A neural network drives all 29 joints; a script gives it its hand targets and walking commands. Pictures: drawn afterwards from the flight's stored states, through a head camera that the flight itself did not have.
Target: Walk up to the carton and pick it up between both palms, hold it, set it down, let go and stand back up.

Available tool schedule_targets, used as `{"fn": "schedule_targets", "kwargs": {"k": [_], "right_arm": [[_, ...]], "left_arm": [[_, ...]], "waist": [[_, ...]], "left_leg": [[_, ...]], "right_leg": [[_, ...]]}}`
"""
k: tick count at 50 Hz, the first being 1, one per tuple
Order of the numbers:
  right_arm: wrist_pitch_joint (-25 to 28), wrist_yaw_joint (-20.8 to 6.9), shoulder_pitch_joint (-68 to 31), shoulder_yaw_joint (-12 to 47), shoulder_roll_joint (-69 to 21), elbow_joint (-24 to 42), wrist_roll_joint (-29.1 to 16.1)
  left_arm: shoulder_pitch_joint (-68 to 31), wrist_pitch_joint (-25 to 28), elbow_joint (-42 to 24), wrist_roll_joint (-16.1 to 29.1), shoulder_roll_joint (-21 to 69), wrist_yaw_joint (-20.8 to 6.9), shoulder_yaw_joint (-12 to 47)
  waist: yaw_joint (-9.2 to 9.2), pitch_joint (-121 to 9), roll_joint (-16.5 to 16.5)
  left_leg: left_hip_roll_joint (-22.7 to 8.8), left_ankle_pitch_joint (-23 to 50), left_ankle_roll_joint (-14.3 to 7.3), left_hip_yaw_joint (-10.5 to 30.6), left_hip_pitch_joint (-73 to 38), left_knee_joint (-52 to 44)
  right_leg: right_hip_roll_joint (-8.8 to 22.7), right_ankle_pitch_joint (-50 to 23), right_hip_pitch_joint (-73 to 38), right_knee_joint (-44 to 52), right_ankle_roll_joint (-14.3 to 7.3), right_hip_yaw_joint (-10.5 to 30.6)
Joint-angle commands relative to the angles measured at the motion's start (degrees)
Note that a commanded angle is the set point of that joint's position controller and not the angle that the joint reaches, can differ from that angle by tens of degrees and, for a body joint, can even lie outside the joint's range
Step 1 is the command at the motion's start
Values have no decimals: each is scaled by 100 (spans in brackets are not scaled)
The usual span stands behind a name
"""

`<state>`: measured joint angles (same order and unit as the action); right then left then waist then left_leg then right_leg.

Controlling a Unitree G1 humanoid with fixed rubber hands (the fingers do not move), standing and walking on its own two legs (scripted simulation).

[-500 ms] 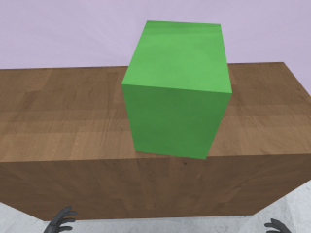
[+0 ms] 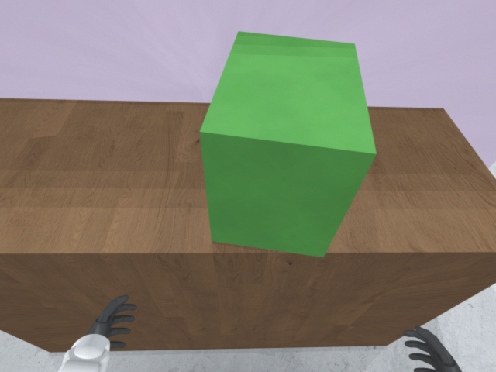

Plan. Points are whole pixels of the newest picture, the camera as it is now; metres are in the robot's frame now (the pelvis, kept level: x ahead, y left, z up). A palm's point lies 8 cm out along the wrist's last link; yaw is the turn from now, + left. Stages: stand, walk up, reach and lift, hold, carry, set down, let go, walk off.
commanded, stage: reach and lift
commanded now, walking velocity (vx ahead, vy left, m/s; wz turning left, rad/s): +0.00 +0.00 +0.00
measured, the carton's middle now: (281, 145) +0.46 -0.02 +0.12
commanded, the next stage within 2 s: none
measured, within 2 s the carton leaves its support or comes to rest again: neither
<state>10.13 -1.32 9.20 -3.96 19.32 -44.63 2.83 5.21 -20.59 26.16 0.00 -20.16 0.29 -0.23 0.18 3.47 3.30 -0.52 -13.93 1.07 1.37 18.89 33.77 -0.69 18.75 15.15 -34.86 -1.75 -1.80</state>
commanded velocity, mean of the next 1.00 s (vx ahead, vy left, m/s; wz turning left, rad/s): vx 0.00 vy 0.00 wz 0.00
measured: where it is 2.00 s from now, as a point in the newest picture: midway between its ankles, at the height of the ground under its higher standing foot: outside the picture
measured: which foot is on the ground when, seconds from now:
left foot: down 0.00-1.00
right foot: down 0.00-1.00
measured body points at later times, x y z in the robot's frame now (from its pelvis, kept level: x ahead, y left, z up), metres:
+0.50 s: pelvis +0.00 +0.01 +0.01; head +0.00 +0.04 +0.46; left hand +0.18 +0.26 -0.02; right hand +0.17 -0.25 -0.01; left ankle +0.04 +0.13 -0.73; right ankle +0.00 -0.10 -0.73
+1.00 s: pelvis -0.02 +0.02 +0.01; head -0.03 +0.05 +0.46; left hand +0.21 +0.24 +0.05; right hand +0.18 -0.21 +0.07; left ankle +0.04 +0.13 -0.73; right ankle +0.00 -0.10 -0.73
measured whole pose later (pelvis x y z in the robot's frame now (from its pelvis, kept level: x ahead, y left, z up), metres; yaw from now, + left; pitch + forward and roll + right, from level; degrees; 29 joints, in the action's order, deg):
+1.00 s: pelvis -0.02 +0.02 +0.01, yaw +0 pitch -5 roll -1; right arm -14.8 1.9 20.5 -4.0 12.1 10.2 -10.2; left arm 14.3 -27.8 -15.5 8.3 -18.0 2.1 -0.3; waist 0.2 3.5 3.4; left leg -0.6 -8.5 -0.1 0.6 11.5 25.1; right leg -0.5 11.3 6.5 -23.0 -0.6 -1.6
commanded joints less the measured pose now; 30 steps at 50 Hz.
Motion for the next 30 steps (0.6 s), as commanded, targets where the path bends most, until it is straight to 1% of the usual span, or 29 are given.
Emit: {"fn": "schedule_targets", "kwargs": {"k": [1, 2, 3, 4, 5, 6, 7, 8, 9, 10, 11, 12, 13, 14, 15, 16, 17, 18, 20, 21, 22, 23, 24, 25, 26, 27, 28, 29, 30], "right_arm": [[7, -85, 76, -633, 972, 1020, -366], [-9, -86, 62, -578, 983, 1104, -453], [10, -86, 12, -610, 1019, 1349, -499], [4, -87, -2, -476, 961, 1470, -551], [-16, -75, 89, -489, 930, 1628, -572], [-48, -99, 88, -416, 910, 1639, -594], [-99, -115, 113, -359, 874, 1713, -660], [-163, -113, 134, -337, 859, 1720, -627], [-176, -111, 246, -319, 794, 1926, -652], [-202, -118, 264, -414, 814, 2035, -671], [-232, -82, 400, -366, 693, 2183, -714], [-245, -118, 456, -260, 620, 2267, -787], [-305, -123, 471, -279, 589, 2284, -803], [-329, -112, 591, -360, 581, 2431, -772], [-379, -116, 742, -350, 548, 2568, -819], [-428, -95, 761, -392, 543, 2644, -816], [-442, -86, 746, -383, 505, 2886, -820], [-499, -76, 829, -360, 382, 3055, -843], [-576, -41, 789, -500, 371, 3511, -815], [-657, -7, 900, -546, 262, 3627, -846], [-705, 22, 853, -547, 176, 3872, -815], [-810, 36, 851, -556, 167, 4045, -843], [-932, 46, 891, -606, 144, 4125, -824], [-1043, 63, 977, -614, 92, 4297, -819], [-1158, 119, 949, -629, 32, 4642, -832], [-1270, 158, 936, -663, -7, 4809, -826], [-1385, 197, 894, -684, -3, 5010, -859], [-1459, 220, 801, -689, -57, 5290, -861], [-1544, 255, 896, -523, -189, 5485, -960]], "left_arm": [[36, -61, -1607, -366, -914, 163, -582], [75, -78, -1682, -341, -883, 195, -599], [207, -59, -1749, -263, -840, 183, -522], [246, -54, -1726, -296, -749, 189, -550], [356, -55, -1874, -208, -768, 188, -479], [401, -45, -1890, -200, -681, 199, -507], [430, -94, -1904, -171, -612, 203, -415], [524, -102, -1929, -165, -547, 194, -433], [559, -63, -2186, -105, -560, 194, -419], [630, -33, -2349, -2, -493, 220, -368], [664, 35, -2564, 40, -529, 221, -427], [649, 82, -2816, 73, -478, 265, -414], [696, 70, -2853, 143, -436, 252, -348], [865, 86, -2827, 161, -429, 223, -315], [972, 103, -3024, 218, -405, 246, -291], [996, 120, -3054, 270, -427, 238, -244], [953, 169, -3238, 368, -407, 255, -228], [975, 208, -3435, 389, -443, 279, -229], [973, 223, -3734, 558, -490, 284, -159], [1008, 218, -3867, 639, -470, 288, -48], [1053, 206, -3755, 674, -487, 286, -60], [932, 157, -3945, 669, -517, 295, -55], [1047, 88, -3889, 722, -474, 288, 17], [1072, -4, -3821, 735, -506, 269, 3], [968, -31, -4043, 798, -560, 253, 2], [960, -128, -4014, 865, -527, 236, 38], [906, -152, -4048, 943, -532, 213, 23], [813, -173, -4214, 1001, -514, 236, 53], [834, -228, -4358, 1004, -556, 260, -92]], "waist": [[-4, -995, -477], [47, -916, -478], [76, -861, -309], [91, -812, -224], [27, -834, -96], [75, -696, -107], [19, -692, -207], [44, -670, -71], [11, -840, -186], [-32, -835, -91], [-55, -939, 15], [-26, -1086, -287], [-46, -1025, -359], [-49, -959, -244], [-71, -1148, -314], [-106, -1029, -255], [-96, -1092, -278], [-89, -1110, -316], [-98, -1116, -239], [-192, -1093, -317], [-89, -915, -245], [-92, -879, -301], [-149, -804, -395], [-103, -598, -421], [-120, -605, -379], [-71, -593, -309], [-157, -453, -239], [-146, -548, -159], [-16, -586, -123]], "left_leg": [[-54, 762, 76, -508, -2501, -905], [-27, 944, 82, -509, -2425, -978], [2, 1128, 79, -502, -2473, -1031], [74, 1276, 62, -558, -2366, -1072], [76, 1291, 74, -530, -2320, -1112], [99, 1353, 85, -578, -2327, -1157], [111, 1527, 105, -542, -2396, -1221], [97, 1568, 98, -514, -2439, -1276], [122, 1596, 113, -528, -2467, -1285], [109, 1731, 139, -535, -2460, -1309], [122, 1900, 119, -581, -2536, -1270], [140, 1938, 142, -548, -2624, -1295], [84, 1970, 167, -490, -2645, -1341], [98, 1806, 149, -536, -2650, -1358], [52, 1886, 200, -527, -2690, -1369], [40, 1820, 174, -533, -2624, -1385], [62, 1809, 184, -542, -2547, -1437], [47, 1721, 170, -524, -2609, -1444], [31, 1458, 156, -535, -2506, -1511], [23, 1336, 166, -535, -2507, -1553], [28, 1128, 139, -548, -2426, -1587], [-10, 835, 121, -535, -2323, -1689], [-62, 556, 110, -535, -2197, -1754], [-42, 304, 113, -559, -2061, -1822], [-6, 89, 36, -643, -1958, -1881], [-70, -94, 7, -596, -1910, -1926], [-79, -272, -63, -601, -1825, -1931], [-37, -301, -65, -635, -1849, -1905], [46, -165, -113, -638, -2230, -1719]], "right_leg": [[-43, -1702, -300, 1260, 43, -326], [-10, -1940, -493, 1338, 86, -229], [-59, -2198, -542, 1377, 154, -241], [-61, -2427, -691, 1433, 181, -182], [-84, -2502, -709, 1434, 234, -219], [-74, -2503, -721, 1488, 234, -180], [-84, -2718, -737, 1521, 234, -141], [-140, -2707, -740, 1541, 244, -142], [-105, -2731, -829, 1583, 229, -93], [-130, -2781, -952, 1615, 251, -123], [-110, -2953, -903, 1643, 302, -99], [-89, -2927, -911, 1665, 278, -40], [-86, -2906, -872, 1679, 257, -40], [-101, -2713, -845, 1756, 239, -36], [-95, -2703, -865, 1778, 195, -50], [-109, -2645, -909, 1796, 198, -29], [-77, -2652, -948, 1802, 216, 18], [-56, -2471, -974, 1862, 209, 33], [-46, -2209, -964, 1917, 218, 22], [-50, -2124, -954, 1929, 197, 7], [-9, -1968, -773, 1987, 203, 40], [-17, -1685, -814, 2001, 176, 48], [-30, -1491, -858, 1985, 117, 52], [14, -1298, -759, 2037, 147, 56], [28, -1155, -836, 2060, 174, 85], [0, -1079, -885, 2031, 166, 65], [32, -907, -792, 2038, 144, 83], [48, -808, -757, 2085, 147, 87], [235, -743, -369, 2182, 51, 195]]}}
